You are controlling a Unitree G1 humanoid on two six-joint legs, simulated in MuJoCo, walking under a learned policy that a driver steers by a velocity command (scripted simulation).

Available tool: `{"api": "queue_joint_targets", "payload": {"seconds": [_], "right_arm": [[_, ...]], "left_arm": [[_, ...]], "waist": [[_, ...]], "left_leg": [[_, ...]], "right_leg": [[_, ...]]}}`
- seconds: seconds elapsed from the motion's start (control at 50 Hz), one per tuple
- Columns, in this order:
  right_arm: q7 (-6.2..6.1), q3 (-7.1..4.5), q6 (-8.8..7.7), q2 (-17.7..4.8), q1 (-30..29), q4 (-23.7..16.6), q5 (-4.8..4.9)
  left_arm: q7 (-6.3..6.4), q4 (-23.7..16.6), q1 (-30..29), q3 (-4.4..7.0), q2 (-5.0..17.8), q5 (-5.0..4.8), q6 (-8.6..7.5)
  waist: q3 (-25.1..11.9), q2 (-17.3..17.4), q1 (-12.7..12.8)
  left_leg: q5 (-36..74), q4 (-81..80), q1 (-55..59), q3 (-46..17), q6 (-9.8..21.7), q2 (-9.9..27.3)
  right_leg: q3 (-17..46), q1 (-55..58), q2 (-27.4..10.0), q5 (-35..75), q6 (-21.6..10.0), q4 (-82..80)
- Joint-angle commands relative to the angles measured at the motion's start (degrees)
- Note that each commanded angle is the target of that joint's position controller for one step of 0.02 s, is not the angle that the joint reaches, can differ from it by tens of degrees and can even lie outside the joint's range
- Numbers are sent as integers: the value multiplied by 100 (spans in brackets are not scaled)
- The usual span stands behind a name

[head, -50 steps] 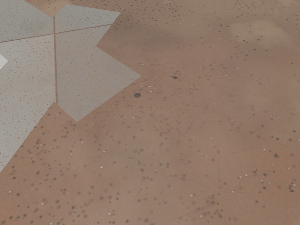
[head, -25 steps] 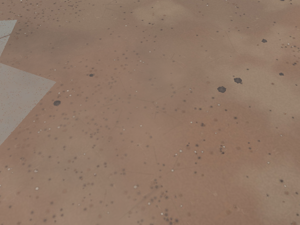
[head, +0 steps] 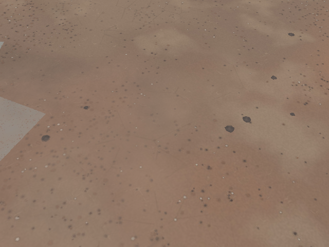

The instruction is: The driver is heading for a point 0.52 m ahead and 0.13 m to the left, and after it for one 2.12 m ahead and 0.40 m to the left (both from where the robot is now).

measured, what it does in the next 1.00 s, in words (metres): walks ahead, turning left: right foot, then left foot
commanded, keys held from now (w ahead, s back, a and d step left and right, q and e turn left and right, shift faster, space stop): w+q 0.08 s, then q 0.78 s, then w+q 0.04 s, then w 0.04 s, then w+e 0.06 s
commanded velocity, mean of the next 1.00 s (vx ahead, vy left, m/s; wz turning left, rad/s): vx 0.13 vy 0.00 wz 0.51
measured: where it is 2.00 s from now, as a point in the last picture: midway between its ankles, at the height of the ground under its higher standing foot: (125, 216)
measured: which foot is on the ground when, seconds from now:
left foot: down 0.00-0.38, up 0.40-0.78, down 0.80-1.00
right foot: down 0.00-0.00, up 0.02-0.36, down 0.38-0.80, up 0.82-1.00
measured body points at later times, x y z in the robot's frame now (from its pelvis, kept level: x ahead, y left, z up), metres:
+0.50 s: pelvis +0.17 +0.00 +0.00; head +0.21 +0.00 +0.44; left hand +0.30 +0.30 -0.08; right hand +0.34 -0.27 -0.11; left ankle +0.03 +0.10 -0.65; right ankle +0.28 -0.08 -0.73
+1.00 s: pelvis +0.19 +0.05 +0.01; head +0.19 +0.10 +0.46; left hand +0.15 +0.38 -0.10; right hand +0.45 -0.12 -0.06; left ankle +0.14 +0.13 -0.73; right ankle +0.29 -0.07 -0.66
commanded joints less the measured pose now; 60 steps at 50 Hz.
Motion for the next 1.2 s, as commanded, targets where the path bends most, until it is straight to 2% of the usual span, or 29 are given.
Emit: {"api": "queue_joint_targets", "payload": {"seconds": [0.02, 0.04, 0.06, 0.08, 0.12, 0.16, 0.22, 0.3, 0.34, 0.36, 0.38, 0.4, 0.42, 0.44, 0.46, 0.48, 0.52, 0.56, 0.64, 0.74, 0.78, 0.8, 0.82, 0.84, 0.86, 0.9, 0.92, 0.98, 1.2], "right_arm": [[5, -444, -158, -1503, 1216, 17, 35], [34, -373, -205, -1249, 1461, -16, -15], [21, -307, -249, -1051, 1321, -55, -65], [4, -294, -261, -955, 1215, -130, -78], [-70, -232, -185, -852, 954, -248, -80], [-175, -260, -50, -943, 689, -379, -57], [-322, -353, 131, -1177, 639, -421, -29], [-380, -399, 239, -1193, 736, -439, 29], [-380, -400, 206, -1128, 447, -563, 27], [-359, -371, 183, -1001, 345, -636, 24], [-328, -265, 171, -664, 384, -797, -72], [-300, -94, 171, -82, 1344, -774, -239], [-261, -196, 216, -684, 1983, -642, -65], [-288, -330, 314, -1118, 1510, -534, 15], [-319, -378, 405, -1243, 1038, -594, 14], [-353, -391, 503, -1196, 839, -630, 2], [-345, -327, 594, -896, 737, -756, -23], [-339, -255, 582, -682, 591, -874, -52], [-234, -181, 560, -640, 210, -1090, -109], [-87, -220, 596, -782, 106, -1206, -82], [-58, -271, 587, -793, 347, -1127, -103], [-88, -342, 581, -942, 535, -1072, -131], [-186, -484, 562, -1502, 634, -1149, -131], [-184, -539, 474, -1934, 453, -1359, -288], [-148, -458, 346, -1610, 383, -1375, -368], [-152, -380, 214, -1250, 194, -1274, -141], [-172, -312, 199, -1103, 146, -1255, -74], [-223, -167, 111, -834, 281, -1189, -200], [-120, -291, -118, -1160, 701, -640, -151]], "left_arm": [[9, -844, -863, 134, 424, 101, -317], [1, -905, -1064, 188, 692, 41, -426], [-69, -879, -931, 225, 783, -93, -510], [-114, -829, -912, 199, 708, -103, -556], [-153, -891, -1082, 236, 727, 76, -577], [-181, -884, -1046, 190, 526, 60, -523], [-179, -908, -1326, 105, 267, 62, -442], [-165, -899, -1293, 230, 554, -10, -365], [-110, -807, -883, 337, 763, 7, -388], [-64, -741, -556, 391, 869, 74, -420], [-11, -730, -48, 437, 1132, 197, -446], [28, -790, 26, 402, 1316, 291, -375], [-15, -746, -56, 419, 1239, 207, -265], [3, -904, -465, 303, 781, 132, -215], [25, -905, -690, 224, 528, 97, -152], [35, -891, -858, 183, 467, 99, -99], [77, -768, -998, 233, 637, 177, -61], [120, -676, -940, 263, 669, 186, -72], [150, -594, -1023, 348, 895, 109, -15], [80, -482, -1043, 407, 1095, 0, 74], [78, -401, -1022, 398, 1053, -95, 120], [71, -276, -764, 361, 872, -93, 145], [40, -288, -578, 274, 528, 64, 169], [105, -644, -1063, 292, 634, 149, 153], [138, -653, -1309, 366, 837, 102, 156], [110, -466, -924, 437, 896, 27, 128], [85, -419, -890, 451, 929, 54, 98], [-62, -281, -805, 395, 774, -30, -44], [-251, -347, -1135, 166, 564, -138, -205]], "waist": [[-214, 1619, -464], [-57, 1556, -716], [121, 1164, -554], [140, 900, -507], [318, 560, -339], [291, 665, -193], [144, 829, -244], [-35, 967, -190], [-138, 1012, 85], [-368, 888, 276], [-1107, 316, 422], [-1776, -1279, -93], [-2145, -1612, -285], [-1328, -821, -171], [-875, -411, -98], [-589, -306, -119], [-243, -557, -218], [-289, -627, -146], [-498, -511, -57], [-404, -559, -82], [-425, -440, -255], [-371, -146, -272], [-209, 1333, -123], [-50, 1979, -273], [-169, 1325, -406], [-234, 860, -134], [-187, 931, -138], [-194, 1063, -146], [529, 765, -515]], "left_leg": [[-169, -1201, 2167, -3001, 1342, 1527], [-165, -1629, 2638, -4018, 1775, 1988], [-43, -1587, 2747, -3732, 1688, 1930], [123, -1569, 2776, -3326, 1549, 1692], [2217, -1510, 2410, -2615, 1335, 1476], [3554, -1420, 1758, -1988, 1166, 1171], [3905, -1220, 749, -1376, 762, 663], [3131, -899, 443, -1836, 447, 732], [3204, -403, 573, -2073, 278, 697], [3271, 164, 543, -1984, 110, 430], [2061, 1390, 43, -1821, -88, 39], [-2591, 3050, -1203, -1433, -379, -758], [-2552, 4158, -1557, -1350, -524, -480], [-2008, 4544, -1861, -1146, -673, -190], [-1599, 4474, -1943, -914, -744, -23], [-1380, 4397, -1838, -834, -811, 115], [-1042, 3932, -1370, -569, -824, 215], [-980, 3390, -1318, -434, -803, 261], [-542, 2399, -984, -342, -656, 487], [-265, 1296, -426, -16, -385, 397], [268, 312, 181, 192, -148, 175], [648, -191, 626, -39, 49, 150], [1984, -952, 1154, -1772, 549, 1302], [2153, -1280, 796, -3392, 1654, 2283], [1918, -1346, 682, -3079, 1703, 2083], [-411, -1440, 843, -2523, 1088, 1469], [-1027, -1567, 936, -2512, 1004, 1399], [-1030, -1874, 1142, -2211, 900, 1225], [-431, -2216, 1192, -1342, 951, 1609]], "right_leg": [[-424, -2480, 183, 71, 92, 1848], [106, -3610, 168, -1278, 223, 2959], [357, -4024, -91, -1099, 165, 3414], [368, -4170, -218, -693, 136, 3505], [265, -4052, -362, -112, 236, 3114], [58, -3337, -245, 126, 450, 2335], [-208, -2061, 150, 1222, 553, 1088], [121, -1093, 268, 1926, 483, 261], [254, -679, 154, 2036, 290, -110], [216, -113, 15, 2549, 128, -505], [905, 1173, -845, 3647, -233, -328], [2567, 2499, -2392, 5968, -1045, -17], [3799, 2256, -2932, 4417, -1627, -503], [3013, 1601, -2484, 3380, -1430, -692], [2169, 1044, -2102, 2771, -1183, -773], [1703, 512, -1834, 2481, -1089, -886], [993, -370, -1524, 2209, -1060, -1202], [779, -283, -1612, 2402, -1217, -1305], [516, -152, -1911, 2365, -1340, -1370], [153, -171, -1975, 1817, -1093, -1191], [-139, -318, -1828, 1453, -733, -691], [-411, -673, -1601, 936, -355, -148], [-1079, -1756, -907, -376, 270, 1453], [-546, -2869, -97, -1773, 548, 2733], [110, -2911, -220, -1619, 495, 3505], [300, -3047, -445, -493, 349, 3393], [249, -3180, -465, -99, 370, 3305], [79, -3001, -451, 707, 427, 2826], [14, -2652, -579, 947, 219, 891]]}}
Next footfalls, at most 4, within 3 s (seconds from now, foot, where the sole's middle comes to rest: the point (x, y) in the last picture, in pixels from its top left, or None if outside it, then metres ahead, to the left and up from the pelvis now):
0.38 right None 0.32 -0.07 -0.77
0.80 left None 0.18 0.15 -0.77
1.36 right None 0.47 0.02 -0.77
1.84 left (98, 194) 0.74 0.30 -0.77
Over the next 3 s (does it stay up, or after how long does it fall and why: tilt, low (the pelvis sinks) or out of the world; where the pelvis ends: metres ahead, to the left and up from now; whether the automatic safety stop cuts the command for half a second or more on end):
stays up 0.89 0.15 0.00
